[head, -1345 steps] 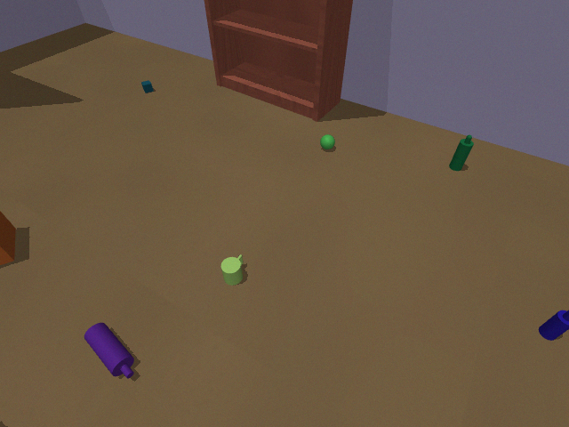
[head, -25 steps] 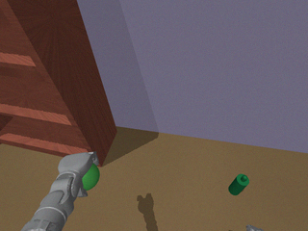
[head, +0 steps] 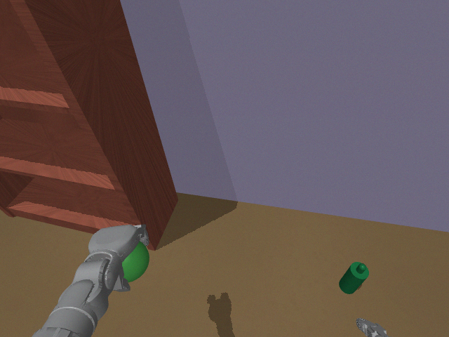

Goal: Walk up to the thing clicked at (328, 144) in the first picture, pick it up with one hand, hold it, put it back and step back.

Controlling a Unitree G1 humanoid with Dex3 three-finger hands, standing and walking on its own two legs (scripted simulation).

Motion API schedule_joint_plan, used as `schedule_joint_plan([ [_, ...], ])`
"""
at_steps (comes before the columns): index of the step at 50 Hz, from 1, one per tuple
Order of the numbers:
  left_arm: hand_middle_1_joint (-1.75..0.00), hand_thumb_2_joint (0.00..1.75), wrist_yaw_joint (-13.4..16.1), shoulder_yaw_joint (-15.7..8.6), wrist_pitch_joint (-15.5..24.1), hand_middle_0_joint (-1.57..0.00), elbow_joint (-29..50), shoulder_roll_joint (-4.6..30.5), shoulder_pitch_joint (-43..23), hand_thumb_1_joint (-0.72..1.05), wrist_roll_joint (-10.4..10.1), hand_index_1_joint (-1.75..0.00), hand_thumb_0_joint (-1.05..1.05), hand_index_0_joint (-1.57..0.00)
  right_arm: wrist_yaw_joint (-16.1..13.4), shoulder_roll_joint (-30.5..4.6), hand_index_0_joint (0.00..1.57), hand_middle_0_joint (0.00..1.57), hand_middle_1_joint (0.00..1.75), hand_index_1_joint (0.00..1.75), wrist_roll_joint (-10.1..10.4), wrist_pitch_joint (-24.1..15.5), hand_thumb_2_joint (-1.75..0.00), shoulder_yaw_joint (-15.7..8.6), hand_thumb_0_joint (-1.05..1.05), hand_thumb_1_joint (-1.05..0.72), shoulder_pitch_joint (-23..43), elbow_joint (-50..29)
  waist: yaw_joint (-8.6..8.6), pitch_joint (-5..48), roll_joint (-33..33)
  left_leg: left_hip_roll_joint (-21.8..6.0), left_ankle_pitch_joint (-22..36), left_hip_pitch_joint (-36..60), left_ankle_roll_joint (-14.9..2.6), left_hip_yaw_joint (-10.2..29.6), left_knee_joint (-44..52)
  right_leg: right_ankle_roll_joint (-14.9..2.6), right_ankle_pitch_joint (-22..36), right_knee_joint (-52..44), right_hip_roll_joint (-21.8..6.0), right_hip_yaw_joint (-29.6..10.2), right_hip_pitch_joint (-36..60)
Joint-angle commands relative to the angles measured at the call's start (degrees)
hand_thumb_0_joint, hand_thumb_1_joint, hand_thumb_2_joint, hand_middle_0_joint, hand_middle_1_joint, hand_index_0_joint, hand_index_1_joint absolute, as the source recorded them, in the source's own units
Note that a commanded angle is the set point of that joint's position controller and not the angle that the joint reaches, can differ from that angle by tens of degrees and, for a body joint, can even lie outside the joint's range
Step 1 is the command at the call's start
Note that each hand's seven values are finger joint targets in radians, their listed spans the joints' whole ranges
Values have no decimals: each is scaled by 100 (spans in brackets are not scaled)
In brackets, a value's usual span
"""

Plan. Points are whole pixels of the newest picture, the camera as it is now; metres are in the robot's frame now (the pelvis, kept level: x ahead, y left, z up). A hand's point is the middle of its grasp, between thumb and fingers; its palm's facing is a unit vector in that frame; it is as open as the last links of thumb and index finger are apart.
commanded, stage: hold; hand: left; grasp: from above
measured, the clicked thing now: (127, 260) +0.31 +0.22 -0.06
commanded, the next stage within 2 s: crouch in 1.14 s
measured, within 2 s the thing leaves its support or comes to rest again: neither
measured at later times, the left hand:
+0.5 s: hand (120, 267) +0.28 +0.22 -0.03, palm faces -0.43 -0.06 -0.90, open 11.0 cm
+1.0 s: hand (120, 264) +0.28 +0.22 -0.02, palm faces -0.43 -0.06 -0.90, open 11.0 cm
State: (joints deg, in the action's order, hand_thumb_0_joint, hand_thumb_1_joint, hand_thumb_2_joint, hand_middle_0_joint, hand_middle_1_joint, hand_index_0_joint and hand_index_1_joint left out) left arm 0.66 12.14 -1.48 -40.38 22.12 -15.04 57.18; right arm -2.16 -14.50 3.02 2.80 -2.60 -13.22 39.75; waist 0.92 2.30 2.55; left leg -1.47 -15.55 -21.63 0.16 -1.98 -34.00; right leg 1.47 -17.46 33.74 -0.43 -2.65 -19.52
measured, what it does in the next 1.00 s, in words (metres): stands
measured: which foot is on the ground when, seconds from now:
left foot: down 0.00-1.00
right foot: down 0.00-1.00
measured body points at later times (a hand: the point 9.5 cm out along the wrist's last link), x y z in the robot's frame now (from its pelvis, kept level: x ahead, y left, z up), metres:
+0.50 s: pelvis -0.01 +0.00 +0.01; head -0.01 -0.02 +0.45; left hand +0.30 +0.22 +0.02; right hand +0.13 -0.26 -0.11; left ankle +0.02 +0.12 -0.73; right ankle +0.00 -0.14 -0.73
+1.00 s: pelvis -0.01 -0.01 +0.01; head +0.00 -0.03 +0.46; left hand +0.30 +0.22 +0.03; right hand +0.14 -0.26 -0.11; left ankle +0.02 +0.12 -0.73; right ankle +0.00 -0.14 -0.73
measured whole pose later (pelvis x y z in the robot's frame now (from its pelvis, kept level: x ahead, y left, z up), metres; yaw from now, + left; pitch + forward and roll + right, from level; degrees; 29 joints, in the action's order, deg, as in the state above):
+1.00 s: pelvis -0.01 -0.01 +0.01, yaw +0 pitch +1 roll +0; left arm -2.1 12.1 0.1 -34.7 22.7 -13.2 56.6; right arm -3.7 -14.3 3.7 3.2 -1.5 -10.4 39.9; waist -0.6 0.6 3.1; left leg -1.4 -12.2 -16.3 0.5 -1.9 -27.8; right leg 1.1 -14.7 28.8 -0.5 -2.5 -14.7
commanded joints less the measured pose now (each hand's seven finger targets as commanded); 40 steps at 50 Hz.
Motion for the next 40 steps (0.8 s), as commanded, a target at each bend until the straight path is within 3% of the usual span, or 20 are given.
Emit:
schedule_joint_plan([
  [1, -100, 104, 220, -595, 59, -86, 1222, 1260, -2021, 52, -57, -98, 0, -88, -62, -800, 20, 20, 30, 30, 27, -253, -90, -212, 0, -90, 364, -724, -50, 1361, -74, 162, 1108, 1025, -40, 57, 515, -190, 1056, -587, 265, 158, 210],
  [6, -100, 106, 204, -582, 81, -85, 1299, 1234, -2001, 49, -39, -98, 0, -87, -71, -787, 20, 20, 30, 30, 20, -257, -90, -202, 0, -90, 439, -744, 0, 1328, -139, 185, 1035, 1077, -70, 25, 549, -160, 1027, -684, 228, 140, 232],
  [7, -102, 104, 203, -606, 99, -84, 1473, 1264, -2067, 50, -54, -99, 0, -87, -77, -788, 20, 20, 30, 30, 23, -259, -90, -198, 0, -90, 479, -734, -71, 1418, -92, 189, 1097, 1130, -58, 23, 561, -169, 1067, -668, 234, 149, 266],
  [8, -101, 106, 204, -651, 81, -85, 1186, 1308, -1844, 50, -28, -99, 0, -87, -83, -796, 20, 20, 30, 30, 27, -254, -90, -199, 0, -90, 491, -733, -51, 1308, -151, 186, 1061, 1109, -58, 20, 581, -167, 1006, -699, 237, 167, 261],
  [9, -102, 106, 186, -606, 113, -84, 1448, 1274, -2076, 50, -45, -100, 0, -87, -84, -779, 20, 20, 30, 30, 29, -258, -90, -193, 0, -90, 486, -751, -42, 1350, -66, 182, 1035, 1132, -63, 23, 598, -171, 1006, -704, 230, 144, 236],
  [19, -103, 105, 80, -602, 81, -82, 1374, 1253, -1860, 47, -36, -101, 0, -85, -109, -760, 20, 20, 30, 30, 52, -255, -90, -168, 0, -91, 632, -764, -61, 1203, -216, 187, 1011, 1215, -87, -4, 725, -154, 973, -859, 216, 156, 327],
  [21, -103, 105, 42, -639, 98, -81, 1533, 1325, -1918, 45, -59, -101, 0, -84, -118, -747, 20, 20, 30, 30, 59, -253, -90, -150, 0, -91, 702, -781, -143, 1201, -22, 186, 958, 1222, -58, -5, 786, -185, 878, -872, 226, 166, 335],
  [30, -102, 104, -107, -646, 143, -79, 1711, 1356, -2013, 43, -129, -99, 0, -82, -151, -743, 20, 20, 30, 30, 72, -270, -90, -95, 0, -91, 770, -849, -89, 1151, -92, 179, 817, 1316, -89, -10, 892, -167, 767, -991, 218, 135, 365],
  [33, -103, 103, -125, -693, 139, -77, 1563, 1322, -1738, 42, -143, -100, 0, -80, -157, -734, 20, 20, 30, 30, 90, -264, -90, -91, 0, -91, 837, -881, -178, 1036, -144, 171, 824, 1272, -71, 2, 945, -188, 705, -1012, 233, 168, 403],
  [38, -102, 103, -124, -632, 178, -79, 1645, 1319, -1863, 43, -135, -100, 0, -82, -163, -727, 20, 20, 30, 30, 79, -257, -90, -78, 0, -91, 867, -891, -117, 1005, -184, 181, 787, 1268, -84, 3, 949, -168, 707, -1037, 214, 152, 369],
  [40, -102, 105, -110, -758, 216, -79, 1675, 1428, -1829, 41, -116, -100, 0, -81, -171, -729, 20, 20, 30, 30, 82, -237, -90, -101, 0, -91, 811, -875, -160, 1141, -112, 177, 884, 1353, -77, 1, 939, -183, 776, -1008, 223, 162, 425],
])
